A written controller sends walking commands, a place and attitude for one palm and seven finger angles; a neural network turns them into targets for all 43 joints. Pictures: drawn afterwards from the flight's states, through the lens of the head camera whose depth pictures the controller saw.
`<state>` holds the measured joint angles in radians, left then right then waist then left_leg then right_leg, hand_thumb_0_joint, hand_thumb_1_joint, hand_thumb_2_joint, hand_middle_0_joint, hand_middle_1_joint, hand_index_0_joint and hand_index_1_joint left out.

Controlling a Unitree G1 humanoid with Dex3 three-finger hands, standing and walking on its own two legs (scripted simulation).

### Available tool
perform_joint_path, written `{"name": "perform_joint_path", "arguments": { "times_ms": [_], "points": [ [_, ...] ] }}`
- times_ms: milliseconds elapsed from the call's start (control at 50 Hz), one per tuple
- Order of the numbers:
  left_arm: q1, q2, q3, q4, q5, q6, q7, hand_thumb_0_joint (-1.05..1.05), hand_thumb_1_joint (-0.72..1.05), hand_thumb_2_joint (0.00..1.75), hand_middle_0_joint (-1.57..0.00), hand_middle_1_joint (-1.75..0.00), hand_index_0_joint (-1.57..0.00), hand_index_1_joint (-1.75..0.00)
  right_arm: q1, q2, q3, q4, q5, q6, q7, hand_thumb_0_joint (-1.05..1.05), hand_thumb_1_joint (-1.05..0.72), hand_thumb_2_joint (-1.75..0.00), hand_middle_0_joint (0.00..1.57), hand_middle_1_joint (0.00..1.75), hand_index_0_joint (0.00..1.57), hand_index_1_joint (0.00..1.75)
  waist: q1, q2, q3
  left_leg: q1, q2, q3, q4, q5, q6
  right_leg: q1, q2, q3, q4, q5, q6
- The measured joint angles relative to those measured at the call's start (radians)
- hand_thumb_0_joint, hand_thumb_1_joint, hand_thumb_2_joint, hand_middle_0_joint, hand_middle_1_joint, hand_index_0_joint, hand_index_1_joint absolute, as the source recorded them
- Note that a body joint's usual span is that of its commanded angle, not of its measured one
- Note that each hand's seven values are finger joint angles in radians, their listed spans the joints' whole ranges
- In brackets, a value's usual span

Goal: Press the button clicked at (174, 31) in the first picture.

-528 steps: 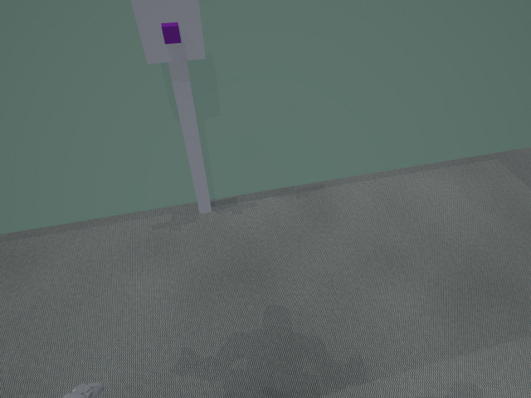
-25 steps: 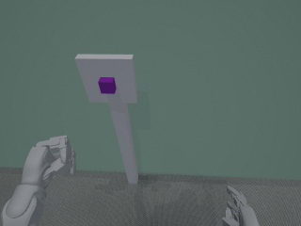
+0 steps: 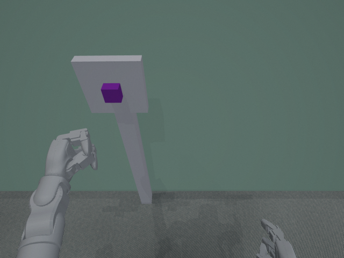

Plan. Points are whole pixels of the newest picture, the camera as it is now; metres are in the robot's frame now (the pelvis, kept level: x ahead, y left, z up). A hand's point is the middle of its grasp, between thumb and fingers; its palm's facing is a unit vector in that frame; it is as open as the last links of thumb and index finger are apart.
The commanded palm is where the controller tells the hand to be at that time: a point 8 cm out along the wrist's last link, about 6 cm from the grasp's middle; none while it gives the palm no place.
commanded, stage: aim a knuckle at the button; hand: left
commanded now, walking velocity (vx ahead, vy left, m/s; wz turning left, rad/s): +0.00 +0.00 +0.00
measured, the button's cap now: (112, 92) +0.51 +0.20 +0.12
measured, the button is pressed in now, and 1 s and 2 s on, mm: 0 0 0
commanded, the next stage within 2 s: press the button with the knuckle in 1.38 s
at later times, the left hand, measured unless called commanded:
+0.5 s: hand (110, 131) +0.39 +0.18 +0.09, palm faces +0.06 -1.00 -0.02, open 3.1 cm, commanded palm +0.37 +0.23 +0.09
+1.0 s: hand (115, 125) +0.41 +0.18 +0.09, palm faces +0.08 -1.00 -0.02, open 3.1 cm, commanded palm +0.39 +0.22 +0.09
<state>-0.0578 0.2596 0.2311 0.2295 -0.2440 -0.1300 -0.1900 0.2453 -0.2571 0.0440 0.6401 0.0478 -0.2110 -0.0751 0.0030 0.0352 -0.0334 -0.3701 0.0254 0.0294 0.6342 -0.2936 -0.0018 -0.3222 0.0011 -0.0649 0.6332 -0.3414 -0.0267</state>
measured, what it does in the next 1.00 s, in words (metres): stands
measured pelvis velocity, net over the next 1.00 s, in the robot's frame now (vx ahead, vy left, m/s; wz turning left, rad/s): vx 0.00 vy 0.01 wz -0.02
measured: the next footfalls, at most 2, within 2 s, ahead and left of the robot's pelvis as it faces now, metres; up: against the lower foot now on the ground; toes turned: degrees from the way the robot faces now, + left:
none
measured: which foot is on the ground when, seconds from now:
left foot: down 0.00-1.00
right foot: down 0.00-1.00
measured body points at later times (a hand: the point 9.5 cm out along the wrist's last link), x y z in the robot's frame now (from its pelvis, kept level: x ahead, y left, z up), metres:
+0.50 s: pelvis +0.00 +0.01 -0.01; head +0.03 +0.00 +0.44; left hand +0.38 +0.24 +0.09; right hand +0.12 -0.24 -0.11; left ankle +0.02 +0.12 -0.72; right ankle -0.01 -0.10 -0.72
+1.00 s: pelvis +0.00 +0.01 -0.01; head +0.04 +0.00 +0.44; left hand +0.40 +0.23 +0.09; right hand +0.07 -0.25 -0.13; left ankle +0.02 +0.12 -0.72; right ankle -0.01 -0.10 -0.72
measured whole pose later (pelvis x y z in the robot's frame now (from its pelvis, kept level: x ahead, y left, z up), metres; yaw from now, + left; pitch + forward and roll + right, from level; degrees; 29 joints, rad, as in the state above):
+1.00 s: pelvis +0.00 +0.01 -0.01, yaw -1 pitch +8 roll -1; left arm -0.50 0.28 0.26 0.76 -0.17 -0.29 -0.10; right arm 0.34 -0.26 0.01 0.65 0.04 -0.02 -0.03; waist -0.06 0.03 -0.06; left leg -0.53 0.04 0.04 0.73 -0.33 0.01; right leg -0.48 0.01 -0.05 0.71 -0.36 -0.02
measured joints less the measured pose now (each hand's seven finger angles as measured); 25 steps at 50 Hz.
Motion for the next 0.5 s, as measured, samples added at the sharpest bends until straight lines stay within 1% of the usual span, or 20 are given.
{"name": "perform_joint_path", "arguments": {
  "times_ms": [120, 240, 360, 500],
  "points": [
    [-0.065, -0.008, -0.018, 0.059, 0.012, -0.024, 0.012, 0.02, 0.9, 0.9, -1.3, -1.5, -1.3, -1.5, 0.008, -0.005, -0.009, 0.009, 0.001, 0.021, 0.004, 0.02, -0.9, -0.9, 0.21, 0.3, 0.2, 0.3, -0.002, 0.0, 0.002, -0.018, -0.003, 0.0, 0.012, -0.006, 0.004, -0.016, -0.003, 0.0, 0.008, -0.005, 0.004],
    [-0.141, -0.021, -0.038, 0.131, 0.033, -0.035, 0.04, 0.02, 0.9, 0.9, -1.3, -1.5, -1.31, -1.5, 0.006, 0.0, -0.01, 0.012, -0.003, 0.048, 0.01, 0.02, -0.9, -0.9, 0.21, 0.3, 0.2, 0.3, -0.011, -0.004, 0.001, -0.038, -0.005, 0.004, 0.021, -0.01, 0.007, -0.037, -0.006, 0.004, 0.019, -0.008, 0.006],
    [-0.228, -0.011, -0.024, 0.235, 0.048, -0.056, 0.06, 0.02, 0.9, 0.9, -1.3, -1.5, -1.31, -1.5, 0.009, 0.007, -0.006, 0.011, -0.005, 0.081, 0.017, 0.02, -0.9, -0.9, 0.21, 0.3, 0.2, 0.3, -0.023, -0.01, -0.003, -0.056, -0.002, 0.007, 0.031, -0.015, 0.007, -0.056, -0.004, 0.008, 0.027, -0.01, 0.007],
    [-0.344, 0.003, -0.018, 0.369, 0.06, -0.085, 0.066, 0.02, 0.9, 0.9, -1.3, -1.5, -1.3, -1.5, 0.027, 0.003, -0.011, 0.016, -0.007, 0.114, 0.024, 0.01, -0.9, -0.9, 0.21, 0.3, 0.2, 0.3, -0.034, -0.011, -0.007, -0.095, -0.001, 0.004, 0.054, -0.022, 0.009, -0.091, -0.003, 0.005, 0.044, -0.014, 0.007]
  ]
}}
